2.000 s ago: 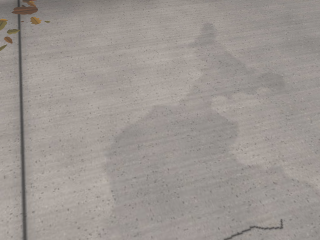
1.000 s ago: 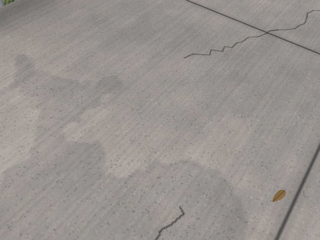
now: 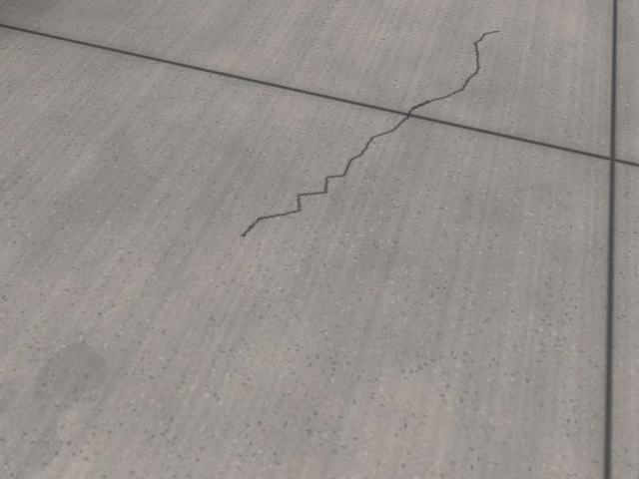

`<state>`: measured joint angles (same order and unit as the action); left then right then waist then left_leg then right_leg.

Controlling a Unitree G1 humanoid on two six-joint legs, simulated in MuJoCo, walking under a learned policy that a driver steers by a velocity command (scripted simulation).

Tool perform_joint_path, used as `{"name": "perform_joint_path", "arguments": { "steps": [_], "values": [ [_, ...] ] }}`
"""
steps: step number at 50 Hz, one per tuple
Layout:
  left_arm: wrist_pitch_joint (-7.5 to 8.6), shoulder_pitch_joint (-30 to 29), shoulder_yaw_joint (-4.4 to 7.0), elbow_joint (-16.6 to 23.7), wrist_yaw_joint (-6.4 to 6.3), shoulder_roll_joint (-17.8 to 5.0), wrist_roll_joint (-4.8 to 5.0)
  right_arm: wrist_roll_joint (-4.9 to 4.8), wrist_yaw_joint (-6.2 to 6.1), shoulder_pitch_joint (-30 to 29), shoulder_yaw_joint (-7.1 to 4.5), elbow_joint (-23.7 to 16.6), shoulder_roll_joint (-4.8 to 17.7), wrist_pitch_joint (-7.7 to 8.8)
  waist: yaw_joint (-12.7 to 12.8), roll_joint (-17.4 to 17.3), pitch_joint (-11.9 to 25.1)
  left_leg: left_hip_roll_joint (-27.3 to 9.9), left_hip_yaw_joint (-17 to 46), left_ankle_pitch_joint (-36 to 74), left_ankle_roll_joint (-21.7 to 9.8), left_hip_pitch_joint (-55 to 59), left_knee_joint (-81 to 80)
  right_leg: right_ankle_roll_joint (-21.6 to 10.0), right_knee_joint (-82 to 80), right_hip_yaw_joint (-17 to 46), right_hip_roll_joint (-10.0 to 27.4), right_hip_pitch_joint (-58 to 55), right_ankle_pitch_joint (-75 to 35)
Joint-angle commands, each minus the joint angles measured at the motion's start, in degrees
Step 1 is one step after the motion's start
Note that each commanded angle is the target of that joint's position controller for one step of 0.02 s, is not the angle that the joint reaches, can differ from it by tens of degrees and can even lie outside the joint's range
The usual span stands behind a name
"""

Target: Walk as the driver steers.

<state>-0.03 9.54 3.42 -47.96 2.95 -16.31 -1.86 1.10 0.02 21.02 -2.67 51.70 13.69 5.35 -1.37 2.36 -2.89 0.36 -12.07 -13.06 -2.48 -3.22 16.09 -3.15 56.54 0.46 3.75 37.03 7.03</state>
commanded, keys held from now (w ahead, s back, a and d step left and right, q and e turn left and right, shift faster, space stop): w+e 1.00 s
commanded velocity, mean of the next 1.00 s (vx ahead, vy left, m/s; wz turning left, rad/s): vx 0.50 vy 0.00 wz -0.59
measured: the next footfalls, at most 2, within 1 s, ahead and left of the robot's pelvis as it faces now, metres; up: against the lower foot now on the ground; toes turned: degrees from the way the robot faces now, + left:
right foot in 0.22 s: +0.27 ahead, -0.11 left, +0.00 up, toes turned -12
left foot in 0.78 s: +0.63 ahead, -0.07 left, +0.00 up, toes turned -29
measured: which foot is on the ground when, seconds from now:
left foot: down 0.00-0.22, up 0.24-0.76, down 0.78-1.00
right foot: up 0.00-0.20, down 0.22-0.78, up 0.80-1.00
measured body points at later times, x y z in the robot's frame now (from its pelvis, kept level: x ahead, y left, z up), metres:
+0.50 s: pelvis +0.26 -0.08 +0.00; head +0.29 -0.10 +0.45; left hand +0.36 +0.19 -0.12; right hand +0.34 -0.37 -0.12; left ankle +0.41 +0.07 -0.67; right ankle +0.23 -0.11 -0.75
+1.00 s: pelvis +0.55 -0.13 +0.00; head +0.58 -0.13 +0.45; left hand +0.79 +0.04 -0.13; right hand +0.45 -0.40 -0.11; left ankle +0.60 -0.05 -0.75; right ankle +0.48 -0.24 -0.66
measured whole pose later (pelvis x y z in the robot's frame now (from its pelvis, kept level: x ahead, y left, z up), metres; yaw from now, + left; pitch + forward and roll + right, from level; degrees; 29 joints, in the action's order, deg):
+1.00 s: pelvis +0.55 -0.13 +0.00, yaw -35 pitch +0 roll +1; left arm 0.2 13.6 3.9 -46.2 2.4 -18.2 -2.0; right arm 1.1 0.0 16.5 -2.6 45.8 15.1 4.4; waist -0.3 3.0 -2.6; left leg 0.6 -7.5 -11.4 -2.4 -9.5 20.5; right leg -3.4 64.1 2.5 0.2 31.6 15.7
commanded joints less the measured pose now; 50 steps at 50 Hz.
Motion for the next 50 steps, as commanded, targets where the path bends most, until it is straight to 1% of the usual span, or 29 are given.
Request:
{"name": "perform_joint_path", "arguments": {
  "steps": [1, 5, 7, 9, 10, 11, 12, 13, 14, 15, 16, 18, 20, 22, 25, 28, 33, 35, 36, 37, 38, 39, 40, 41, 42, 43, 45, 46, 50],
  "values": [
    [0.74, -5.37, -1.01, 5.05, 1.06, 0.72, 0.04, -0.07, -0.19, -1.27, -1.1, -2.66, 6.1, 1.0, 0.49, -6.95, -1.89, -13.82, 3.27, 19.18, -5.31, -3.03, -7.79, 0.2, -10.11, -2.5, 0.41, -1.3, -6.93],
    [0.72, -10.78, -1.11, 7.44, 1.6, -0.2, -0.45, -0.11, -0.83, 2.09, -1.66, -0.92, 8.18, 0.28, -0.74, -6.73, -2.86, -16.19, 0.52, 24.26, -4.68, 3.01, -6.13, -1.95, -18.34, -6.1, -0.62, -3.48, -4.1],
    [0.66, -10.48, -0.74, 7.72, 1.33, -0.99, -0.75, 0.0, -1.19, 2.71, -1.88, -0.26, 9.16, -0.59, -0.05, -7.16, -1.99, -16.8, -1.31, 36.25, -4.05, 7.0, -1.24, -3.89, -20.49, -7.68, -2.79, -5.83, 1.1],
    [0.86, -4.52, 0.12, 6.27, 0.72, -2.4, -0.81, 0.13, -1.44, 2.76, -2.29, 0.07, 10.92, -1.74, 2.71, -8.11, 2.14, -16.85, -2.86, 51.28, -3.61, 9.01, 10.79, -6.41, -22.12, -9.17, -6.96, -13.55, 7.23],
    [1.38, 2.89, 0.97, 4.02, 0.17, -3.54, -0.94, -0.06, -1.39, 2.29, -2.35, -0.25, 11.41, -2.38, 5.88, -6.93, 6.41, -16.32, -3.75, 50.26, -2.96, 6.35, 21.94, -8.0, -25.47, -9.01, -9.14, -22.64, 6.87],
    [1.68, 12.71, 2.58, 1.01, -0.81, -7.01, -1.54, 0.17, -1.24, 2.03, -2.13, -1.47, 10.87, -2.58, 10.05, -2.6, 12.25, -15.02, -4.13, 36.95, -1.04, -3.69, 38.16, -10.48, -28.7, -1.74, -5.58, -36.93, 9.8],
    [1.39, 12.36, 4.26, 1.89, -1.71, -14.06, -1.25, -0.43, 0.05, 4.35, -0.59, -5.94, 3.58, -2.14, 5.97, 11.86, 17.29, -5.57, -2.9, -12.73, 2.7, -29.87, 58.62, -18.21, -31.55, 27.87, 12.76, -55.3, 13.68],
    [0.67, 14.53, 4.38, 3.15, -2.1, -14.37, 0.43, -0.07, 0.24, -2.63, -1.6, -7.96, 8.53, -1.59, 8.83, 5.23, 19.97, -0.63, 9.74, -18.83, 3.39, -38.07, 66.16, -20.46, -39.69, 43.58, 16.18, -56.59, 11.55],
    [0.42, 12.42, 4.06, 1.93, -2.7, -12.97, 0.68, -0.5, 0.49, -7.59, -1.46, -9.45, 8.32, -0.93, 8.02, 1.43, 11.49, -4.14, 12.68, -12.01, 2.56, -42.47, 64.55, -18.74, -40.3, 32.78, 14.36, -51.77, 4.76],
    [0.74, 9.73, 3.36, 1.65, -2.94, -9.9, 1.2, -0.68, 0.4, -6.9, -0.98, -8.92, 7.45, -0.24, 5.43, -1.25, 6.37, -6.29, 12.59, -7.23, 2.24, -39.68, 58.73, -16.74, -40.7, 26.41, 12.23, -43.71, -3.11],
    [1.24, 6.96, 2.85, 1.92, -3.11, -7.93, 1.33, -0.1, 0.24, -6.2, -1.11, -8.08, 7.39, -0.46, 2.91, -2.96, 3.77, -7.65, 12.94, -5.99, 2.42, -35.71, 54.34, -14.63, -41.25, 21.68, 9.02, -37.7, -9.6],
    [2.3, 4.54, 1.98, 2.37, -3.1, -5.72, 1.86, 1.55, 0.38, -3.55, -1.07, -7.41, 6.94, -2.54, -0.09, -2.24, 4.3, -8.18, 13.33, -5.6, 3.73, -29.32, 50.37, -13.54, -42.43, 16.93, 5.49, -31.69, -15.89],
    [3.3, 6.28, 2.11, 1.76, -2.77, -6.54, 2.12, 1.75, 0.81, -4.26, -0.93, -7.95, 5.94, -3.91, -0.52, -2.24, 4.11, -7.81, 12.5, -4.42, 4.82, -29.18, 47.16, -13.66, -43.49, 15.4, 3.81, -29.63, -17.26],
    [3.55, 8.61, 2.4, 1.26, -2.66, -7.64, 1.86, 1.65, 0.96, -8.33, -0.81, -9.42, 5.58, -4.42, 0.58, -1.76, 2.46, -7.59, 11.95, -0.21, 5.56, -31.81, 43.05, -13.03, -45.03, 15.49, 2.84, -28.63, -14.12],
    [3.49, 12.8, 2.35, 0.31, -2.66, -7.58, 1.82, 1.45, 0.92, -15.68, -0.79, -11.86, 6.0, -4.5, 3.24, -0.66, 0.33, -7.01, 12.21, 6.0, 6.04, -36.82, 35.81, -11.68, -45.84, 17.1, 2.44, -31.12, -12.21],
    [3.5, 16.18, 2.31, -0.5, -2.9, -7.69, 1.77, 1.25, 1.16, -20.69, -0.51, -13.63, 5.96, -4.22, 5.19, 0.07, 0.31, -5.53, 12.61, 10.4, 5.66, -38.53, 29.97, -10.66, -44.34, 17.98, 2.26, -35.21, -14.76],
    [3.26, 19.96, 2.25, -1.37, -3.75, -8.14, 1.01, 0.62, 1.6, -27.94, 0.27, -17.09, 6.07, -3.18, 7.34, 1.34, -0.58, -2.22, 12.27, 10.49, 4.04, -36.78, 21.16, -10.07, -39.95, 20.54, 3.11, -40.11, -22.84],
    [3.24, 18.17, 2.49, -0.94, -4.23, -9.13, 0.89, 0.42, 1.41, -25.47, 0.13, -17.07, 7.06, -2.69, 5.37, 2.2, -0.38, -1.09, 12.93, 8.68, 2.72, -29.98, 16.82, -8.39, -37.91, 21.7, 3.52, -39.15, -25.56],
    [3.32, 15.76, 2.61, -0.38, -4.24, -9.78, 0.87, 0.3, 1.03, -21.2, -0.19, -15.93, 7.87, -2.43, 2.99, 2.55, 0.67, 0.2, 12.62, 6.49, 1.72, -22.45, 14.68, -6.92, -35.22, 21.09, 2.8, -36.56, -30.34],
    [3.56, 14.35, 2.75, -0.04, -3.91, -10.46, 0.88, 0.23, 0.37, -14.76, -0.9, -13.89, 9.46, -2.07, 0.35, 1.99, 3.85, 1.93, 11.82, 4.59, 0.69, -13.1, 13.68, -5.61, -29.05, 20.51, 1.27, -34.62, -36.28],
    [3.98, 12.99, 2.71, 0.16, -3.29, -10.43, 1.41, 0.48, -0.4, -6.28, -1.61, -11.85, 11.15, -1.34, -4.19, -0.73, 8.51, -0.22, 13.11, 6.44, -0.89, -0.7, 10.43, -4.21, -17.88, 17.92, -2.2, -30.27, -34.21],
    [4.53, 13.67, 1.48, 1.98, -2.79, -5.9, 1.94, 1.82, -1.5, 2.96, -2.54, -11.47, 15.24, -0.98, -6.93, -6.46, 17.31, -13.59, 26.44, -6.17, -3.41, 12.93, 9.14, -3.15, -1.85, 14.18, -5.81, -22.51, -16.01],
    [4.14, 21.48, 0.7, 3.09, -2.97, -1.39, 3.24, 2.53, -1.53, 0.95, -3.33, -12.04, 19.36, -1.59, -1.37, -19.83, 22.08, -27.84, 53.32, -7.35, -10.26, 22.47, 2.23, -1.37, 12.47, 8.44, -14.55, -5.99, 26.23],
    [3.28, 19.74, 1.17, 1.46, -3.52, -6.72, 0.81, 1.25, -1.19, -3.02, -2.97, -12.44, 14.48, -2.31, -0.1, -11.67, 15.88, -25.9, 55.88, -15.86, -10.61, 14.78, 0.32, -1.96, 17.19, 7.97, -8.48, -1.1, 21.56],
    [2.9, 15.15, 1.49, 1.49, -3.0, -7.28, 0.35, 0.75, -0.99, -6.89, -1.7, -12.96, 9.33, -2.31, 0.3, -5.81, 7.66, -22.88, 45.47, -15.2, -9.23, 5.97, -1.14, -1.73, 15.93, 6.97, -6.1, -1.71, 15.75],
    [2.66, 12.6, 1.35, 1.82, -2.49, -6.33, 0.37, 0.81, -0.71, -8.68, -1.03, -12.55, 6.93, -2.16, 0.82, -3.71, 3.84, -19.68, 36.85, -8.24, -7.89, 0.55, -2.38, -1.34, 13.48, 6.07, -4.31, -2.94, 12.77],
    [1.44, 11.84, 1.2, 1.98, -1.36, -4.98, -0.27, 0.6, -0.74, -7.42, -0.71, -10.82, 6.29, -1.48, 1.79, -7.77, 1.81, -15.85, 26.11, 2.21, -5.96, -4.49, -4.25, -0.61, 10.95, 4.87, -2.41, -5.55, 11.34],
    [0.9, 11.57, 1.04, 2.26, -0.95, -4.31, -0.28, 0.27, -0.47, -6.29, -0.79, -10.02, 6.48, -0.83, 2.01, -8.5, 1.94, -15.61, 23.52, 6.91, -5.98, -5.07, -4.61, -0.49, 10.67, 4.38, -2.31, -5.88, 10.8],
    [0.12, 4.58, 0.39, 5.38, 0.34, -2.86, -0.33, -0.27, 0.12, -3.61, -1.24, -8.04, 7.07, 0.53, 1.74, -7.8, 1.02, -16.02, 15.47, 15.87, -6.8, -3.0, -6.86, 0.25, 7.55, 3.4, -0.72, 0.77, 5.13]
  ]
}}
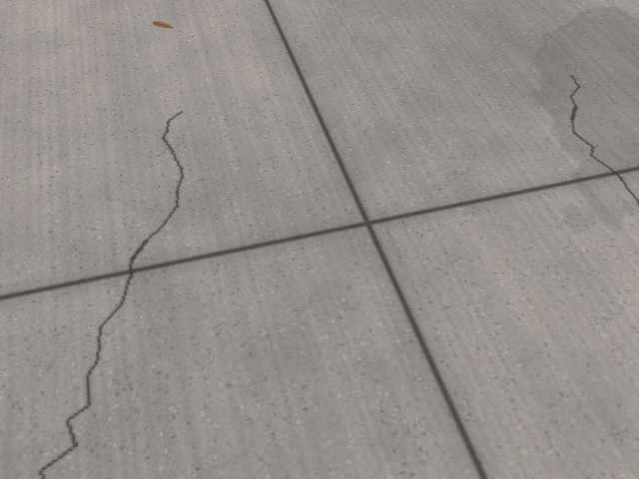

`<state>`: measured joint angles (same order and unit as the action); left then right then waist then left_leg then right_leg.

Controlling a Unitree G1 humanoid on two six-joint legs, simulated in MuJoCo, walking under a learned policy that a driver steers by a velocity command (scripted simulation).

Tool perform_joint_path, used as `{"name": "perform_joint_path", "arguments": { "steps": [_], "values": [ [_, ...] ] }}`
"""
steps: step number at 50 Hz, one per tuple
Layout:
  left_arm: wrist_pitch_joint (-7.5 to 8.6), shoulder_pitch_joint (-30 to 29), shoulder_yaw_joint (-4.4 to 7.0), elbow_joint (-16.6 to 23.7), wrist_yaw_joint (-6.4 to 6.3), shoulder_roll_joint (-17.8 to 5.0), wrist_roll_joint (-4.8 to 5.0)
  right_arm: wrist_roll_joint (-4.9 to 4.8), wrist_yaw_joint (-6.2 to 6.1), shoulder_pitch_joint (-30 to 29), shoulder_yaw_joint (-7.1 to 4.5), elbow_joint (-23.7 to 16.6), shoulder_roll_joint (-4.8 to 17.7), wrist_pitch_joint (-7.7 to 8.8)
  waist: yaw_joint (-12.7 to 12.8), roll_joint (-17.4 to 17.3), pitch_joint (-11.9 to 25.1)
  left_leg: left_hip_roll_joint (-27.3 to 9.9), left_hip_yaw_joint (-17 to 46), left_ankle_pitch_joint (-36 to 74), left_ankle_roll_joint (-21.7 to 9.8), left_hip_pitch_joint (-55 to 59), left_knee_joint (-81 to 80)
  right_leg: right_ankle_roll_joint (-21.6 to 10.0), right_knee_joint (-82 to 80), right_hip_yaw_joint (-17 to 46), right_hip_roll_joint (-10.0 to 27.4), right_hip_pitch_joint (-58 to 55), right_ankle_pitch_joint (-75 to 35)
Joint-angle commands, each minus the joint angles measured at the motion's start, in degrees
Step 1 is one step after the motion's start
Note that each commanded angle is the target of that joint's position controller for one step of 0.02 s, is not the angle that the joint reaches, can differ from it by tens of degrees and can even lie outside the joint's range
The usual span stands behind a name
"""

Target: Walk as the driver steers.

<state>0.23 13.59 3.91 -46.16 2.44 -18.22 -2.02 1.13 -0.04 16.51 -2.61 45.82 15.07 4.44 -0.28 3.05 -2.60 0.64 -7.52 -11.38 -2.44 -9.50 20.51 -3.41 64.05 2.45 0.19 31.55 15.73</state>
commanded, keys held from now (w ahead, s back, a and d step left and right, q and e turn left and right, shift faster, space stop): w+e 0.40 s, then w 0.02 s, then w+q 0.28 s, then q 0.30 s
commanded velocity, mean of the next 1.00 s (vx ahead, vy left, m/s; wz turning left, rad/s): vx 0.43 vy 0.00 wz -0.15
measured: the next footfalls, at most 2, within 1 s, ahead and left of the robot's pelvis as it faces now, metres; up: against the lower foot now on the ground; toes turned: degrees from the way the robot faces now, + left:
right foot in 0.30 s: +0.30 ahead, -0.13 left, +0.00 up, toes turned -14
left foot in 0.84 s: +0.63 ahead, -0.07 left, +0.00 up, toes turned -6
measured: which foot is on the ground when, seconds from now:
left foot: down 0.00-0.30, up 0.32-0.82, down 0.84-1.00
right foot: up 0.00-0.28, down 0.30-0.86, up 0.88-1.00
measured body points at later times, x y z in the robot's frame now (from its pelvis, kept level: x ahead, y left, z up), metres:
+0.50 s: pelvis +0.26 -0.08 +0.00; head +0.29 -0.10 +0.44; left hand +0.41 +0.17 -0.12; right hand +0.29 -0.36 -0.13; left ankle +0.31 +0.08 -0.67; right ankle +0.26 -0.12 -0.74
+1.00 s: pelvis +0.51 -0.10 -0.01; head +0.56 -0.10 +0.43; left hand +0.63 +0.15 -0.14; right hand +0.59 -0.38 -0.13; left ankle +0.59 -0.06 -0.74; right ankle +0.43 -0.21 -0.64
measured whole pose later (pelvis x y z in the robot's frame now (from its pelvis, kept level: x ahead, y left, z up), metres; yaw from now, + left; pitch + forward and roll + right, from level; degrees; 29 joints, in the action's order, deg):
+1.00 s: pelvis +0.51 -0.10 -0.01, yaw -4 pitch +0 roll +0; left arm 2.4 12.2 0.8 -47.4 -1.2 -14.1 -1.9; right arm -0.1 0.5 12.3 -3.0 45.1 15.9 0.8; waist 0.2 0.5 -5.3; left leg 6.8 -1.7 -6.4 -7.3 -20.2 26.2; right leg 0.9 72.6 1.2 -0.9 27.1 23.1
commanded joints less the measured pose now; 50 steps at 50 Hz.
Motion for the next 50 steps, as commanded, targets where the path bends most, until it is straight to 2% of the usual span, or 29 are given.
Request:
{"name": "perform_joint_path", "arguments": {
  "steps": [1, 6, 10, 12, 13, 14, 15, 16, 17, 18, 19, 20, 22, 24, 28, 32, 35, 37, 39, 40, 41, 42, 43, 44, 45, 46, 47, 48, 50],
  "values": [
    [-0.09, -1.62, -0.27, 4.41, 1.08, -0.74, -0.16, -0.25, 0.18, 1.51, -1.31, -1.68, 5.62, 1.39, 0.36, -8.35, 0.27, -15.91, 8.84, 15.4, -6.75, 3.71, -11.56, 0.84, -2.07, 0.9, 3.1, 7.58, -5.42],
    [0.56, -12.07, -1.7, 8.09, 2.38, 1.29, 0.15, -0.2, 0.05, 3.83, -1.57, 0.12, 6.62, 1.2, -1.64, -8.11, -1.45, -13.94, -0.1, 18.72, -4.96, 4.05, -11.64, 0.64, -19.39, -4.45, 3.0, 3.94, -15.07],
    [0.42, -16.31, -1.69, 10.0, 2.57, 0.35, -0.49, -0.2, -0.57, 7.26, -2.03, 2.04, 8.58, 0.28, -2.49, -7.98, -2.31, -16.21, -2.88, 26.02, -3.94, 10.55, -8.57, -1.84, -26.91, -7.89, 1.66, 1.57, -9.63],
    [0.37, -14.47, -1.22, 9.75, 2.0, -0.54, -0.9, -0.09, -0.97, 8.05, -2.28, 2.81, 10.14, -0.64, -1.19, -8.97, -0.19, -16.7, -5.14, 43.0, -3.25, 13.73, -0.94, -4.02, -28.96, -10.01, -1.74, -3.37, -3.11],
    [0.58, -10.47, -0.7, 8.72, 1.64, -1.39, -1.01, -0.06, -1.13, 8.25, -2.38, 3.02, 10.94, -1.21, 0.63, -9.18, 2.45, -16.77, -5.96, 49.93, -3.12, 14.38, 6.42, -5.44, -30.21, -10.45, -3.96, -8.2, -0.6],
    [1.08, -2.53, 0.15, 6.28, 1.05, -2.57, -1.23, -0.31, -1.18, 7.7, -2.31, 2.7, 11.29, -1.76, 4.2, -7.87, 7.05, -16.18, -7.21, 49.42, -2.41, 11.27, 17.71, -7.15, -33.83, -10.27, -6.11, -18.27, -1.48],
    [1.3, 7.7, 1.75, 3.22, 0.03, -6.21, -1.74, -0.07, -1.08, 7.25, -2.01, 1.24, 10.59, -1.86, 8.55, -3.32, 13.3, -14.89, -7.64, 35.23, -0.56, 0.62, 33.98, -9.84, -36.59, -1.91, -1.42, -33.21, 1.97],
    [0.93, 7.22, 3.36, 4.13, -0.93, -13.05, -0.94, -0.27, 0.38, 9.5, -0.38, -3.48, 3.27, -1.46, 4.33, 11.51, 18.93, -5.29, -6.32, -17.53, 3.16, -25.93, 53.98, -17.52, -38.99, 28.01, 17.33, -52.39, 4.44],
    [0.26, 10.61, 3.48, 5.36, -1.6, -12.89, 0.62, 0.31, 0.4, 2.27, -1.45, -5.1, 8.39, -1.19, 8.2, 3.95, 21.39, -1.43, 5.38, -20.64, 3.61, -33.15, 60.95, -19.5, -46.06, 41.2, 20.0, -52.77, 0.76],
    [0.1, 8.6, 3.19, 3.66, -2.23, -11.43, 0.98, -0.31, 0.62, -2.43, -1.34, -6.56, 8.13, -0.66, 7.14, 0.69, 12.63, -4.89, 8.15, -13.51, 2.85, -36.77, 58.99, -17.87, -46.54, 29.95, 17.73, -47.45, -6.9],
    [0.42, 5.86, 2.49, 3.16, -2.43, -8.43, 1.47, -0.52, 0.53, -1.63, -0.8, -5.99, 7.12, -0.05, 4.31, -1.45, 7.11, -6.86, 7.94, -9.39, 2.64, -33.66, 53.04, -15.96, -47.18, 23.82, 15.36, -38.87, -14.74],
    [0.91, 3.09, 1.97, 3.36, -2.56, -6.65, 1.56, 0.03, 0.43, -0.88, -0.89, -5.2, 7.08, -0.36, 1.67, -2.9, 4.26, -8.13, 8.27, -8.58, 2.91, -29.59, 48.79, -13.93, -48.01, 19.3, 12.12, -32.51, -20.33],
    [2.08, 0.11, 0.66, 3.68, -2.46, -3.35, 1.73, 1.41, 0.78, 3.79, -0.67, -3.32, 6.15, -2.48, -1.82, -2.14, 4.93, -8.78, 8.08, -8.04, 3.81, -22.43, 44.86, -12.58, -49.87, 13.5, 9.19, -26.02, -25.57],
    [3.32, 2.08, 0.35, 2.06, -2.08, -2.97, 1.81, 1.39, 1.57, 4.42, -0.44, -2.51, 4.71, -3.48, -2.17, -1.88, 4.6, -8.43, 6.69, -5.15, 4.1, -21.32, 41.69, -12.18, -52.43, 10.23, 8.1, -23.98, -27.53],
    [4.16, 6.57, 0.35, -0.66, -1.74, -4.04, 1.48, 0.53, 1.93, -3.77, -0.61, -4.19, 4.75, -3.81, 0.71, -1.46, 0.29, -8.85, 6.75, 4.42, 3.41, -27.96, 34.15, -9.13, -56.29, 6.7, 7.89, -26.03, -25.54],
    [4.8, 8.96, -0.16, -2.42, -2.14, -3.72, 1.04, -0.14, 2.16, -8.79, -0.52, -5.17, 4.29, -3.43, 2.7, -1.08, -1.42, -5.97, 8.45, 10.7, 1.86, -30.91, 27.53, -6.42, -57.3, 2.21, 8.43, -30.99, -26.92],
    [5.04, 10.33, -0.67, -3.89, -2.85, -3.11, 0.71, 0.08, 2.47, -12.53, -0.21, -6.29, 3.85, -3.08, 3.75, -1.16, -3.23, -3.76, 7.22, 11.81, 0.61, -31.73, 22.25, -5.36, -57.29, -1.03, 9.4, -34.87, -30.87],
    [4.88, 10.5, -1.29, -4.94, -3.51, -2.17, 0.65, 0.67, 2.69, -14.08, 0.41, -6.97, 2.53, -2.6, 3.77, -1.64, -4.11, -2.24, 3.72, 10.99, -0.37, -28.79, 16.85, -4.18, -54.1, -4.29, 9.19, -36.12, -42.42],
    [4.84, 10.13, -1.36, -5.61, -4.31, -3.33, 0.65, 1.05, 2.52, -11.45, 0.37, -6.51, 2.9, -2.16, 2.46, 0.47, -1.3, 1.47, 0.05, 7.3, -1.9, -21.83, 14.23, -2.17, -46.17, -6.08, 8.88, -37.58, -61.82],
    [4.77, 9.43, -1.1, -5.73, -4.82, -4.5, 0.57, 1.15, 2.24, -6.97, 0.08, -5.21, 3.77, -1.97, 0.69, 1.9, 1.31, 3.54, -0.84, 5.04, -2.88, -17.52, 13.84, -1.22, -39.83, -6.33, 8.88, -38.27, -69.67],
    [4.5, 8.35, -0.74, -5.56, -5.13, -5.6, 0.41, 1.2, 1.91, 0.71, -0.51, -2.91, 5.22, -1.57, -2.35, 2.58, 4.79, 4.75, 0.08, 4.96, -4.15, -10.92, 11.59, -0.58, -30.34, -6.29, 8.81, -37.51, -70.62],
    [4.4, 6.04, -0.49, -4.79, -5.12, -6.61, 1.13, 1.85, 1.58, 8.35, -1.17, -0.71, 6.6, -0.8, -6.59, 1.7, 8.03, 3.75, 2.44, 13.05, -5.81, -1.3, 4.67, 0.13, -17.77, -7.76, 7.17, -32.71, -61.3],
    [4.93, 5.19, -1.03, -2.23, -5.02, -4.73, 1.7, 2.13, 1.08, 13.36, -2.5, 0.09, 11.55, -0.54, -8.2, -5.0, 13.85, -8.08, 14.8, 36.72, -10.29, 12.91, 7.68, 1.31, 2.2, -10.43, 1.41, -19.53, -28.75],
    [4.82, 13.21, -1.8, -0.78, -4.47, 0.15, 3.28, 0.59, 1.01, 10.68, -3.87, -0.94, 16.84, -1.04, -1.76, -18.24, 23.71, -25.65, 40.23, 70.72, -23.6, 30.78, 10.68, 4.19, 23.04, -4.74, -8.77, 0.71, 20.04],
    [4.32, 10.47, -1.45, -1.6, -4.22, -3.64, 0.66, -2.21, 0.97, 8.9, -4.19, -2.1, 14.56, -1.79, -3.79, -5.05, 25.52, -22.41, 36.59, 65.05, -23.42, 26.28, 7.5, 3.54, 23.7, 2.62, -4.14, 1.76, 12.56],
    [4.24, 6.4, -1.58, -0.21, -3.94, -3.2, 0.97, -2.15, 0.53, 3.55, -3.42, -3.14, 11.73, -2.4, -2.49, -4.48, 16.38, -19.96, 31.24, 53.44, -21.54, 17.35, 4.25, 3.73, 21.15, 2.51, -1.68, 3.49, 8.99],
    [4.05, 4.5, -1.61, 0.19, -3.81, -3.04, 0.48, -1.75, 0.31, 0.11, -2.28, -3.45, 7.67, -3.2, -0.64, -0.62, 8.9, -16.47, 27.45, 44.86, -18.54, 8.13, 0.66, 3.92, 15.81, 1.59, 0.37, 3.27, 7.75],
    [3.04, 2.98, -1.51, 1.06, -3.66, -3.01, -0.14, -1.82, 0.07, -0.78, -1.84, -3.45, 6.36, -3.54, 0.29, -0.72, 5.33, -13.77, 24.99, 41.45, -16.69, 2.46, -1.27, 4.5, 11.49, 1.54, 1.46, 2.13, 7.53],
    [0.48, 5.1, -1.85, 1.11, -3.61, -1.36, -0.52, -1.05, 0.25, -0.78, -1.9, -3.04, 7.08, -3.69, 1.95, -2.76, 4.7, -10.61, 21.61, 40.56, -15.12, -5.2, -2.68, 5.64, 6.14, 0.22, 1.08, -3.32, 6.65]
  ]
}}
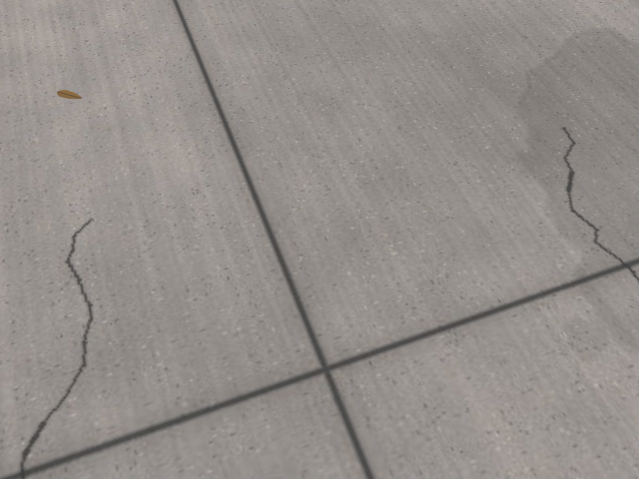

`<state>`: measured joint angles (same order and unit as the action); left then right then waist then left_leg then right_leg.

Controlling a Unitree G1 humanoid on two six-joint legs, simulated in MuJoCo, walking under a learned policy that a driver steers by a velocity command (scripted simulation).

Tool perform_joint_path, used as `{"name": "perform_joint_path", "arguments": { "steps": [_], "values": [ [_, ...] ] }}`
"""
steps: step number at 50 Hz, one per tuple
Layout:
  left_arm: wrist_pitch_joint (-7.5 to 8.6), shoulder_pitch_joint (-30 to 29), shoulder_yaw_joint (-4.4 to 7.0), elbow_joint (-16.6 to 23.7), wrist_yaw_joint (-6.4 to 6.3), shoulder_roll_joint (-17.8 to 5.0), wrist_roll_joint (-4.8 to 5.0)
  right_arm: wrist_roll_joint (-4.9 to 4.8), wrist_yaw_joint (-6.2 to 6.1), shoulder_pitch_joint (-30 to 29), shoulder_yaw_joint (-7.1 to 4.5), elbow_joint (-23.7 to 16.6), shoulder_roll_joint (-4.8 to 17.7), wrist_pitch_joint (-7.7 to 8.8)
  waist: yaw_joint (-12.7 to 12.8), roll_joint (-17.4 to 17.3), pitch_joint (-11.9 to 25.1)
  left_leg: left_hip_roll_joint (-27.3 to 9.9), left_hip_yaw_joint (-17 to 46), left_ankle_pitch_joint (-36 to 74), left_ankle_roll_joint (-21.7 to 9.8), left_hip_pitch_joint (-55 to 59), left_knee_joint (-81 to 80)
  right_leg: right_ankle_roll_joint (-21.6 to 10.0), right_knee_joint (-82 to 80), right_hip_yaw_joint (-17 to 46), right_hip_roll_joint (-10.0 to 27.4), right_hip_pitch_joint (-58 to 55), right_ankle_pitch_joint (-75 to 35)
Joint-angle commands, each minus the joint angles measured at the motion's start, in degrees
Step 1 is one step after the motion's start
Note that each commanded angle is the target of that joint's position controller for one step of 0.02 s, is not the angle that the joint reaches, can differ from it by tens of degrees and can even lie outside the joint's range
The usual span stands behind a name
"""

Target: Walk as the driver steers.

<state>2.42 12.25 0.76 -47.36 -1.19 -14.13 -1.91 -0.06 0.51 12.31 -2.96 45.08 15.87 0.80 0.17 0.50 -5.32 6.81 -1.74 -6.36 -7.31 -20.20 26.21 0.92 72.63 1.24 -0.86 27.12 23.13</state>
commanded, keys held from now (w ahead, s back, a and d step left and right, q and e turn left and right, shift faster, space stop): q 0.82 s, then no key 0.18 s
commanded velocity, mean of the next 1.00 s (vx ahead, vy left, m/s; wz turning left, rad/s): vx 0.04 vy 0.00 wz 0.54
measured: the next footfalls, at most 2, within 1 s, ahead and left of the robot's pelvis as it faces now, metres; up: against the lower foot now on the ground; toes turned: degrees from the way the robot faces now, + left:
right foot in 0.38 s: +0.15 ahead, -0.14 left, +0.00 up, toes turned +20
left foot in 0.86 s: +0.04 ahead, +0.05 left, +0.00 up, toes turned +32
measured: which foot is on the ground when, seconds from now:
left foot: down 0.00-0.38, up 0.40-0.84, down 0.86-1.00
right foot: up 0.00-0.36, down 0.38-0.86, up 0.88-1.00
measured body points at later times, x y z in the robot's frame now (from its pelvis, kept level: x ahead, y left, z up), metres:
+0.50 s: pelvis +0.08 -0.06 +0.01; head +0.11 -0.08 +0.46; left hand +0.13 +0.24 -0.08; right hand +0.27 -0.30 -0.12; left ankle +0.03 +0.04 -0.67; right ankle +0.11 -0.15 -0.73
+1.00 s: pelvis +0.05 -0.04 +0.01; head +0.05 +0.01 +0.46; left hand -0.04 +0.24 -0.13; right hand +0.32 -0.18 -0.08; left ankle +0.00 +0.02 -0.73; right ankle +0.11 -0.16 -0.67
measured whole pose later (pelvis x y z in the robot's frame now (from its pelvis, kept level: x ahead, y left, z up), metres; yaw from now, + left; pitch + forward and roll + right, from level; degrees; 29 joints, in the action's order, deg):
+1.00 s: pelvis +0.05 -0.04 +0.01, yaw +34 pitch -1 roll -1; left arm -3.6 13.8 3.1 -43.8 -0.6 -17.4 -1.1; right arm 0.6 0.3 10.2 -2.0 40.4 15.3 -2.5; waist 1.4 2.9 -3.9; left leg 3.0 0.4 -14.7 -4.1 -11.7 26.9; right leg 1.4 56.4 -1.7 2.0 24.1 24.9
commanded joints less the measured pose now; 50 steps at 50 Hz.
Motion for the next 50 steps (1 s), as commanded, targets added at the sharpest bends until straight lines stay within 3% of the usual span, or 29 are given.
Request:
{"name": "perform_joint_path", "arguments": {
  "steps": [1, 5, 10, 12, 15, 18, 19, 20, 21, 22, 23, 24, 25, 27, 32, 36, 39, 41, 42, 43, 44, 45, 46, 47, 48, 49, 50],
  "values": [
    [-2.3, 7.11, 1.12, 2.5, -0.04, -4.75, -0.49, 0.47, -0.11, 3.43, -1.96, -2.3, 7.5, 0.17, 1.92, -0.91, 8.49, -15.79, 14.88, 36.83, -9.93, 4.43, -8.02, 1.72, -4.41, 0.92, 1.73, 0.16, -1.49],
    [-3.25, 3.84, 1.34, 4.16, -0.42, -5.26, -0.05, 0.71, -0.16, 3.35, -2.76, -3.14, 9.16, -0.5, 1.03, -4.02, 10.61, -13.45, 16.12, 25.58, -7.14, 4.37, -7.72, 2.63, -12.59, 0.92, 1.89, 1.5, -5.58],
    [-3.99, -3.37, 1.49, 6.74, -0.72, -5.82, 0.43, 1.04, -0.73, 4.65, -3.54, -4.14, 9.67, -2.33, -2.12, -6.64, 8.81, -12.82, 23.59, 2.38, -5.01, 6.69, -8.56, 2.84, -21.05, 2.74, 1.58, 3.9, -6.34],
    [-3.64, -4.64, 1.41, 7.39, -0.96, -5.95, 0.86, 1.38, -0.8, 5.06, -3.78, -4.38, 9.73, -2.78, -2.85, -7.4, 8.16, -13.17, 26.27, 1.94, -5.15, 8.13, -7.61, 2.47, -24.53, 3.24, 0.68, 3.28, -4.36],
    [-2.66, -4.05, 1.29, 7.93, -1.32, -6.3, 1.71, 1.68, -0.65, 4.46, -4.02, -4.86, 9.94, -3.14, -2.69, -8.33, 8.54, -13.55, 29.75, 10.4, -4.97, 9.93, -4.73, 1.07, -30.8, 3.59, -1.35, -0.96, -0.64],
    [-1.43, 1.83, 1.3, 7.06, -1.79, -6.55, 2.04, 0.79, -0.59, 1.03, -3.91, -5.67, 9.49, -3.32, 1.09, -8.09, 8.58, -10.99, 31.17, 12.59, -1.19, 7.38, -0.98, -0.82, -47.98, 3.61, -1.9, -12.32, -5.71],
    [-0.91, 3.48, 1.81, 6.73, -2.27, -8.62, 1.34, 0.21, -0.72, 0.49, -3.43, -6.36, 7.89, -3.2, 1.42, -4.61, 8.72, -7.93, 28.72, 3.88, 1.86, 2.95, 2.88, -1.95, -55.83, 7.46, 3.07, -18.59, -9.2],
    [-1.05, 0.1, 2.74, 8.25, -2.76, -14.24, 0.3, -0.44, -0.61, 4.14, -2.21, -7.4, 2.86, -2.91, -2.25, 9.66, 9.2, -0.17, 17.23, -16.66, 5.73, -4.91, 14.37, -7.01, -59.91, 22.34, 18.22, -23.76, -16.4],
    [-1.77, -0.92, 3.24, 8.58, -2.21, -15.21, 0.19, 0.98, -1.21, 4.77, -3.45, -7.04, 7.72, -3.06, -1.72, 11.96, 7.93, 3.91, 7.88, -30.12, 6.95, -10.54, 25.4, -14.21, -57.21, 28.52, 24.58, -20.6, -33.33],
    [-2.08, 0.51, 2.53, 8.75, -1.78, -11.63, 0.73, 1.96, -1.24, 4.91, -4.13, -5.98, 9.99, -3.18, -1.67, 6.02, 8.45, 0.16, 8.06, -28.61, 7.55, -9.75, 33.31, -15.86, -55.07, 23.98, 23.56, -20.53, -40.03],
    [-2.14, -1.35, 1.76, 9.13, -1.59, -8.69, 1.1, 1.84, -0.93, 4.96, -4.26, -4.92, 9.53, -3.46, -2.51, 3.67, 7.18, -1.01, 8.07, -25.21, 8.1, -9.48, 36.62, -14.28, -54.05, 17.48, 19.58, -19.49, -41.37],
    [-2.32, -3.27, 1.47, 9.72, -1.56, -7.74, 0.92, 1.59, -0.53, 5.42, -4.22, -4.35, 8.99, -3.99, -3.28, 4.46, 6.59, -1.41, 7.42, -22.1, 8.82, -9.52, 38.97, -11.95, -53.56, 12.05, 15.71, -19.54, -41.25],
    [-2.34, -3.66, 1.55, 9.95, -1.77, -7.96, 0.77, 1.48, 0.12, 5.46, -4.06, -4.34, 8.58, -4.51, -3.22, 7.55, 6.85, -1.49, 6.6, -20.24, 9.55, -10.47, 40.92, -11.0, -52.89, 8.76, 13.79, -20.77, -43.62],
    [-2.44, -1.87, 1.84, 9.95, -1.61, -8.13, 0.4, 0.78, 0.94, 4.07, -3.65, -4.63, 7.99, -5.05, -1.74, 8.67, 7.52, -1.65, 5.13, -18.54, 10.85, -11.18, 41.15, -10.87, -52.17, 5.29, 12.44, -22.88, -45.66],
    [-2.28, 2.71, 3.09, 8.63, -1.32, -9.68, 0.44, 0.67, 1.66, -1.23, -2.75, -6.58, 6.55, -5.71, 1.27, 8.94, 7.43, -3.93, 3.57, -18.83, 11.41, -11.88, 32.8, -12.93, -52.36, 4.81, 15.82, -27.44, -41.05],
    [-2.17, 1.64, 3.77, 8.59, -0.45, -10.71, 0.15, 0.38, 2.13, -3.15, -1.9, -7.8, 5.21, -5.81, 1.38, 9.56, 7.34, -5.62, 0.74, -19.53, 9.72, -4.37, 22.99, -12.64, -52.03, 1.78, 16.9, -23.31, -37.2],
    [-2.49, 1.31, 4.35, 8.26, 0.16, -11.87, 0.08, 0.0, 2.12, -3.2, -1.73, -8.54, 5.44, -5.51, 1.34, 10.72, 7.74, -5.35, -1.69, -19.85, 8.01, 0.91, 16.2, -11.83, -50.19, 0.29, 17.56, -21.18, -35.81],
    [-2.9, 0.62, 4.71, 8.04, 0.32, -12.59, 0.6, 0.07, 2.06, -1.74, -1.65, -8.5, 5.17, -5.01, -0.04, 9.78, 7.96, -4.91, -2.83, -15.87, 6.59, 5.36, 7.82, -10.03, -46.85, -1.09, 17.54, -19.7, -33.02],
    [-3.19, 0.65, 4.7, 7.62, 0.33, -12.41, 1.12, 0.65, 1.67, 0.04, -1.52, -7.85, 4.95, -4.4, -1.45, 7.6, 8.13, -4.2, -2.37, -9.51, 5.67, 10.63, -0.76, -7.66, -43.07, -2.85, 16.25, -16.4, -28.86],
    [-3.46, 3.19, 4.39, 6.9, 0.5, -10.87, 0.97, 1.59, 0.98, 1.45, -1.93, -7.43, 7.34, -3.48, -1.88, -0.26, 8.68, -8.21, 5.72, -4.7, 4.63, 17.07, -8.37, -4.03, -35.14, -6.05, 13.36, -10.16, -19.36],
    [-4.05, 4.61, 2.62, 9.71, 0.93, -4.41, 0.14, 1.49, 0.42, 1.02, -2.99, -9.3, 14.48, -2.59, 0.25, -17.47, 8.8, -27.07, 29.61, 12.1, -0.47, 22.79, -10.64, 1.01, -21.0, -10.77, 5.03, 5.01, 11.49],
    [-5.29, -0.53, 3.0, 10.61, -0.17, -7.39, 0.25, 0.81, 0.22, 6.09, -3.95, -8.02, 16.04, -2.49, -4.96, -13.02, 8.79, -29.98, 28.77, 24.16, -8.05, 15.62, -8.2, 0.8, -14.62, -2.87, 2.41, 4.11, 13.92],
    [-5.89, -0.75, 3.22, 9.95, -0.23, -7.89, 1.04, 0.77, 0.02, 4.57, -2.79, -7.13, 12.47, -2.48, -2.73, -9.57, 6.25, -26.54, 23.56, 23.86, -8.63, 14.04, -7.93, 0.54, -11.49, -0.75, 3.4, 3.7, 10.42],
    [-5.82, 0.02, 3.29, 8.68, 0.08, -7.9, 1.56, 0.6, -0.24, 0.17, -1.67, -7.35, 9.11, -2.56, -0.71, -8.29, 3.61, -22.47, 18.67, 19.54, -6.63, 11.48, -8.98, 0.26, -12.34, 0.09, 3.96, 2.81, 5.46],
    [-5.51, 1.19, 3.6, 7.42, 0.32, -8.63, 1.36, 0.74, -0.6, -3.59, -1.16, -7.93, 7.74, -2.71, 0.84, -8.61, 3.37, -18.83, 15.72, 16.55, -4.16, 12.11, -9.43, 0.22, -13.85, -0.17, 4.0, 2.36, 1.74],
    [-5.47, 2.81, 3.86, 6.16, 0.62, -9.29, 0.61, 0.5, -1.06, -4.03, -0.84, -7.98, 7.03, -2.57, 0.85, -9.69, 4.35, -17.34, 13.82, 21.29, -3.88, 13.02, -8.97, 0.52, -13.03, -1.19, 3.31, 1.25, -0.44],
    [-5.49, 3.85, 3.88, 5.32, 0.9, -9.18, 0.49, 0.43, -1.12, -3.31, -0.45, -7.57, 6.37, -2.38, 0.94, -8.56, 6.26, -16.89, 12.74, 24.41, -3.83, 14.22, -8.56, 0.76, -12.49, -1.17, 2.84, -0.1, -1.49]
  ]
}}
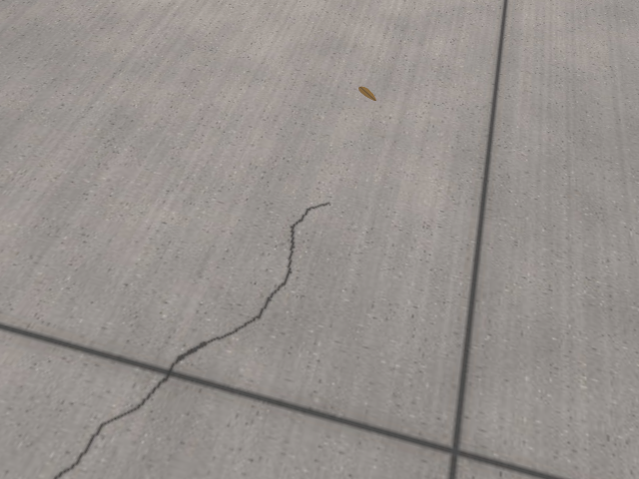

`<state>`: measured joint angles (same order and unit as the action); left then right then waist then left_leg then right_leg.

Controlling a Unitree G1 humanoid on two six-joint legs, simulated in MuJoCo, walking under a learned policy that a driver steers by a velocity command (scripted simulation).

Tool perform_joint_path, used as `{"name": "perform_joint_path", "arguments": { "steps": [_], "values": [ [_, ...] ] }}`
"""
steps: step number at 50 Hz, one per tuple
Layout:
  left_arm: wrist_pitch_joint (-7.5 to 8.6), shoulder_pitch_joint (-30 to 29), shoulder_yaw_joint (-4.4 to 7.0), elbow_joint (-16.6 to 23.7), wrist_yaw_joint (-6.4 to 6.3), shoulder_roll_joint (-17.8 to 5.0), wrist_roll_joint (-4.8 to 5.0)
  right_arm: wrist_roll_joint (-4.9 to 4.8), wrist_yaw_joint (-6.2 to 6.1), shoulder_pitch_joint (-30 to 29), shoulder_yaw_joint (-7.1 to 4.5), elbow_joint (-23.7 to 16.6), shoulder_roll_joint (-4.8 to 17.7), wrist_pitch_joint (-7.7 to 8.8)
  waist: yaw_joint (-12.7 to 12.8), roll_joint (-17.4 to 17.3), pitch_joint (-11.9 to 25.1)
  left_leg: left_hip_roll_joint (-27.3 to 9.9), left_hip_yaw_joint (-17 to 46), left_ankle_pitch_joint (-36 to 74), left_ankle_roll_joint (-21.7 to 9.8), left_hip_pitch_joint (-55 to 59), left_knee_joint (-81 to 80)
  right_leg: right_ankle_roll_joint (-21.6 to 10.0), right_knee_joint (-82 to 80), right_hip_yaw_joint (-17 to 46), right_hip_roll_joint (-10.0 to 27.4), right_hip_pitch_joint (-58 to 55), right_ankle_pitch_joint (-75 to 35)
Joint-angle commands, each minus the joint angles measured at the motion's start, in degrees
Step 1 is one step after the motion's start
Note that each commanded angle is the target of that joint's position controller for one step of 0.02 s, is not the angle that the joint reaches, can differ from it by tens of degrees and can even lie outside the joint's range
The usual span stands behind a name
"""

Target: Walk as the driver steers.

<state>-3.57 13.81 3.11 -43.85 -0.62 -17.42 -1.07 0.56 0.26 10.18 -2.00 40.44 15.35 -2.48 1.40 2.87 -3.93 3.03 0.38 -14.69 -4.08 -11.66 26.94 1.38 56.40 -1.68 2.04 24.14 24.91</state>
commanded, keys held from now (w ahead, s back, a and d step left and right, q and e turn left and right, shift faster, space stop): no key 0.12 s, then e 0.68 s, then no key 0.08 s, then w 0.12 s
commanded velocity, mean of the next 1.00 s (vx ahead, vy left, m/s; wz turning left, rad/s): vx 0.01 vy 0.00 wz -0.28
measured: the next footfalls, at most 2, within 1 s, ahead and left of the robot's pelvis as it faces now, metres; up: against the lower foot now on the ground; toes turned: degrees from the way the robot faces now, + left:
right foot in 0.32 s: +0.01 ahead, -0.11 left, +0.00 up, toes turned -1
left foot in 0.64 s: +0.03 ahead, +0.11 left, +0.00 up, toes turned -16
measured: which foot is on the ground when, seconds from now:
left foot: down 0.00-0.34, up 0.36-0.62, down 0.64-1.00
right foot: up 0.00-0.30, down 0.32-0.64, up 0.66-1.00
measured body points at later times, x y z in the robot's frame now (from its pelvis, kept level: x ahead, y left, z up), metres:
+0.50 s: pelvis -0.02 +0.00 +0.00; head +0.01 -0.01 +0.45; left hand +0.08 +0.27 -0.12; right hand +0.08 -0.29 -0.12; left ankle -0.03 +0.11 -0.70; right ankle -0.03 -0.11 -0.74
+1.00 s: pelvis -0.03 +0.02 +0.00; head -0.01 +0.02 +0.45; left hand +0.19 +0.22 -0.12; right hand -0.07 -0.26 -0.12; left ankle -0.01 +0.12 -0.74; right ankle -0.10 -0.07 -0.71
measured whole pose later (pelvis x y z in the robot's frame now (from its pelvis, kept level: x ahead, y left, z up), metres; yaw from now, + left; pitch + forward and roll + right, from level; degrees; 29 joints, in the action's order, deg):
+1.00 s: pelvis -0.03 +0.02 +0.00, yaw -22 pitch +0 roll -1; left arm -4.6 9.1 3.0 -47.1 2.5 -15.8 -1.2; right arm 2.0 -0.6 15.6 -2.0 45.6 15.5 -0.4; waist -2.3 0.1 -2.7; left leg -1.4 -6.4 -14.8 -2.5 -9.6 24.4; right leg -0.6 40.6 0.3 -1.6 16.1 26.6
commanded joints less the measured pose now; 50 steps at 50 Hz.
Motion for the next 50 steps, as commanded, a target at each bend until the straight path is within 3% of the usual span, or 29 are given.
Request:
{"name": "perform_joint_path", "arguments": {
  "steps": [1, 3, 6, 8, 10, 12, 14, 15, 16, 17, 18, 19, 20, 22, 24, 27, 29, 31, 32, 33, 34, 35, 36, 38, 39, 42, 44, 47, 50],
  "values": [
    [0.38, 2.65, 1.4, 1.37, 0.54, -5.28, -0.09, -0.24, -0.88, -0.58, -1.23, -2.51, 6.69, 1.18, -0.28, -9.54, 5.93, -13.22, 10.15, 33.35, -7.05, 6.51, -9.19, 0.53, 3.18, 1.87, -0.26, 2.04, -3.83],
    [0.0, 1.79, 1.0, 0.94, 0.65, -3.92, 0.29, -0.07, -0.95, 0.37, -1.01, -1.52, 6.6, 1.66, -0.84, -8.65, 5.62, -13.41, 10.4, 29.73, -6.93, 7.42, -9.84, 0.82, -0.66, 2.21, -0.22, 1.52, -4.38],
    [-0.41, 0.19, 0.62, 0.35, 0.31, -3.03, 0.08, 0.4, -1.12, 1.67, -0.68, 0.07, 6.49, 1.76, -2.12, -9.88, 3.91, -13.56, 11.88, 21.76, -7.22, 6.8, -10.75, 0.65, -8.4, 2.3, -0.48, -0.32, -3.3],
    [-0.37, 0.82, -0.01, -1.07, 0.22, -1.61, 0.23, 0.85, -1.34, 1.12, 0.25, 1.09, 4.69, 1.99, -2.13, -9.55, 3.9, -13.49, 10.75, 17.24, -6.91, 4.58, -11.34, 0.07, -15.23, 2.42, -0.63, -5.44, -2.83],
    [-0.08, 0.69, -0.06, -1.86, -0.02, -1.99, 0.51, 1.2, -1.68, 1.21, 0.11, 2.3, 5.89, 2.12, -2.4, -9.91, 3.29, -13.74, 10.91, 15.07, -6.96, 2.92, -10.62, -0.63, -19.06, 2.0, -1.83, -8.57, -2.21],
    [0.48, 0.78, 0.17, -1.97, -0.18, -3.09, 0.73, 0.78, -2.13, 0.72, -0.58, 2.95, 7.97, 1.87, -1.84, -9.16, 3.23, -14.79, 11.65, 16.61, -7.37, 2.92, -8.5, -1.55, -21.55, 1.66, -2.66, -9.24, -2.38],
    [1.43, 1.92, -0.18, -2.37, -0.26, -2.53, 0.68, 0.11, -2.56, 0.15, -1.15, 3.48, 8.93, 1.52, -0.27, -7.35, 3.52, -14.65, 10.79, 18.14, -6.1, 2.51, -5.66, -2.6, -29.38, 1.44, -2.63, -12.17, -9.55],
    [2.02, 1.85, -0.12, -2.28, -0.36, -3.37, 0.37, 0.1, -2.75, 0.65, -1.38, 3.67, 8.96, 1.55, -0.16, -5.91, 3.85, -13.88, 10.16, 17.01, -4.53, 1.35, -3.84, -3.38, -32.25, 4.09, -1.37, -14.21, -14.62],
    [2.6, 2.72, 0.28, -2.21, -0.48, -5.67, -0.18, 0.32, -2.82, 0.6, -1.41, 2.92, 8.23, 1.64, -0.68, -2.6, 4.84, -11.34, 7.99, 14.06, -2.8, -0.78, 0.6, -4.88, -32.74, 10.16, 2.68, -15.89, -22.06],
    [2.73, 2.31, 1.55, -2.56, -0.35, -9.84, 0.71, 0.12, -2.68, 1.12, -1.24, 1.92, 6.02, 1.41, -2.84, 5.51, 3.74, -3.34, 1.18, 5.01, -0.22, -4.78, 5.55, -9.13, -32.99, 19.53, 8.38, -14.99, -32.69],
    [2.77, 3.56, 1.9, -2.53, 0.12, -9.64, 0.88, 0.46, -3.02, -0.93, -0.89, 2.14, 4.86, 0.91, -0.03, 8.51, 2.65, 0.97, -2.36, -5.11, 1.65, -7.58, 12.09, -14.24, -36.34, 26.9, 14.13, -13.81, -37.45],
    [2.89, 4.32, 1.67, -2.51, 0.17, -8.61, 0.23, 0.35, -2.96, -1.96, -1.04, 1.75, 4.75, 0.53, 0.92, 9.58, 2.33, 2.01, -0.64, -15.65, 1.86, -11.5, 20.3, -17.7, -38.88, 30.17, 16.87, -14.74, -38.87],
    [2.75, 3.6, 1.89, -2.36, -0.04, -8.5, -0.06, 0.14, -2.6, -2.22, -1.2, 1.75, 4.9, 0.32, 0.67, 6.89, 2.31, 1.33, 1.37, -17.89, 2.14, -13.18, 26.69, -18.7, -39.41, 28.7, 15.79, -14.73, -37.75],
    [2.11, 0.29, 2.26, -1.94, -0.66, -8.13, 0.41, 0.07, -2.18, -1.35, -1.39, 1.76, 4.9, 0.34, -1.6, 4.0, 2.03, -0.61, 2.83, -14.13, 3.16, -14.61, 27.57, -15.78, -38.27, 23.34, 10.76, -14.89, -35.03],
    [1.46, -0.78, 2.48, -1.57, -0.51, -7.3, 0.58, 0.18, -2.05, -1.41, -1.12, 1.74, 4.52, 0.72, -1.09, 4.69, 3.73, 0.04, 1.18, -12.34, 4.73, -13.94, 22.16, -13.59, -37.1, 20.93, 7.25, -17.16, -34.05],
    [0.87, 0.33, 3.32, -1.91, -0.03, -8.37, 0.55, -0.45, -2.14, -1.57, -0.83, 0.83, 4.22, 1.08, 0.34, 5.95, 6.1, 0.68, 0.75, -10.85, 5.32, -9.89, 14.36, -12.94, -35.59, 22.81, 6.9, -17.42, -33.63],
    [0.52, -1.98, 3.77, -1.33, 0.38, -9.14, 0.5, -0.6, -2.45, 1.1, -0.91, 1.01, 4.64, 1.38, -0.85, 6.68, 6.8, 1.37, 0.43, -8.22, 4.88, -4.23, 6.74, -11.36, -34.42, 24.47, 6.1, -14.63, -33.01],
    [0.43, -5.23, 3.59, -0.21, 0.53, -8.15, 1.19, 0.14, -3.14, 6.02, -1.32, 2.23, 5.71, 2.05, -3.79, 4.46, 6.9, -0.01, 1.47, 0.43, 4.08, 5.94, -7.96, -6.68, -30.88, 23.79, 2.17, -7.66, -23.42],
    [0.7, -3.3, 2.78, 0.5, 0.6, -4.71, 1.21, 1.09, -3.66, 7.06, -2.34, 1.96, 10.79, 2.29, -2.73, -6.23, 6.89, -12.21, 13.69, -5.43, 1.7, 10.24, -15.01, -3.44, -21.99, 18.33, -3.18, -0.78, -10.16],
    [0.84, -1.34, 2.36, 1.16, 0.12, -2.57, 0.91, 1.03, -3.35, 2.07, -3.51, 0.02, 16.78, 1.81, -1.18, -18.44, 5.34, -24.65, 27.58, -2.15, -5.04, 6.2, -17.51, -1.38, -11.4, 7.51, -11.81, 6.48, 7.41],
    [0.66, -2.06, 3.21, 0.54, 0.03, -7.18, -0.65, 1.63, -2.93, 2.83, -2.86, -0.04, 13.61, 1.64, -1.58, -12.62, 4.54, -26.43, 26.82, 2.6, -8.97, 1.44, -15.77, -1.63, -0.59, 8.6, -6.76, 4.89, 8.47],
    [0.47, -1.96, 3.77, -0.55, 0.41, -7.69, -0.31, 1.34, -2.73, 0.4, -1.61, -0.58, 9.31, 1.79, 0.02, -8.06, 2.58, -23.0, 21.26, 5.35, -8.76, -0.91, -14.91, -2.01, 3.48, 9.15, -6.06, 3.97, 5.24],
    [0.13, -0.7, 3.81, -1.52, 0.91, -7.13, -0.19, 1.19, -2.71, -2.34, -1.09, -1.21, 7.48, 1.85, 1.34, -7.38, 1.2, -19.19, 15.07, 8.02, -7.17, -1.59, -13.97, -1.72, 6.3, 8.09, -5.39, 3.72, 1.88],
    [-0.34, 0.39, 3.49, -2.06, 2.15, -6.16, -0.22, 1.05, -3.15, -2.48, -1.0, -1.5, 7.21, 2.32, 1.1, -10.82, 2.24, -15.4, 8.12, 16.03, -5.89, 2.67, -11.94, -0.33, 7.9, 5.92, -5.07, 5.45, -1.43],
    [-0.42, -0.56, 3.26, -1.82, 2.5, -5.87, -0.1, 1.05, -3.12, -0.71, -1.1, -1.07, 7.34, 2.38, 0.0, -10.69, 2.75, -15.15, 6.5, 19.25, -6.18, 4.64, -11.05, 0.44, 7.07, 5.03, -5.02, 5.91, -1.71],
    [-0.61, -4.57, 2.5, -0.09, 2.87, -4.62, 0.11, 0.89, -2.93, 4.88, -1.61, 0.8, 8.2, 2.51, -3.09, -10.58, 3.91, -17.4, 6.48, 24.39, -8.29, 10.36, -9.19, 1.46, 1.62, 4.7, -4.82, 6.76, -0.39],
    [-0.77, -5.34, 1.93, 0.3, 2.77, -3.74, 0.23, 0.93, -2.59, 5.56, -1.84, 1.5, 8.69, 2.57, -3.53, -11.29, 4.35, -18.15, 6.09, 25.7, -8.84, 10.9, -8.23, 1.02, -3.47, 4.34, -4.73, 4.39, 0.96],
    [-0.63, -7.6, 1.06, 1.14, 3.04, -3.34, -0.18, 1.42, -1.35, 6.77, -2.38, 2.45, 9.93, 2.64, -5.09, -13.08, 4.3, -17.86, 7.66, -1.86, -8.69, 7.8, -13.02, -1.14, -12.72, 1.33, -4.42, -0.95, 2.06],
    [0.39, -6.91, 0.35, 0.67, 3.04, -2.65, -0.12, 1.57, -0.17, 6.63, -2.78, 3.68, 10.42, 2.37, -3.71, -12.05, 1.03, -17.92, 8.47, -11.55, -8.13, 1.66, -14.96, -4.04, -23.8, -1.55, -5.08, -9.14, 1.43]
  ]
}}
